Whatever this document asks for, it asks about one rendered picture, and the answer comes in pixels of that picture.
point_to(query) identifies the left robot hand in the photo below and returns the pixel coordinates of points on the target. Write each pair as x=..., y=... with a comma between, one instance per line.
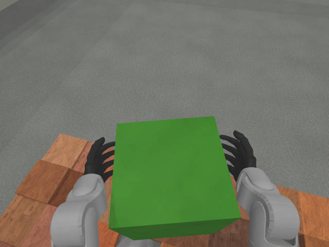
x=95, y=159

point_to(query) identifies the robot left forearm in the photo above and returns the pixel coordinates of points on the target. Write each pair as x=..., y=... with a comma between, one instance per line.
x=75, y=222

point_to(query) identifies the right robot hand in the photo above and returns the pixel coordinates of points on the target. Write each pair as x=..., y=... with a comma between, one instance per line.
x=243, y=154

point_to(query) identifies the robot left thigh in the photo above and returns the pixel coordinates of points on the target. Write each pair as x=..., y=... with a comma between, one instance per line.
x=127, y=242

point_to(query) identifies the robot right forearm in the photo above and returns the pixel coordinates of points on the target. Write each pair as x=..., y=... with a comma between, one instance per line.
x=274, y=220

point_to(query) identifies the carton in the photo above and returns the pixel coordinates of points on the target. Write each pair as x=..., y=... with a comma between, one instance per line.
x=170, y=179

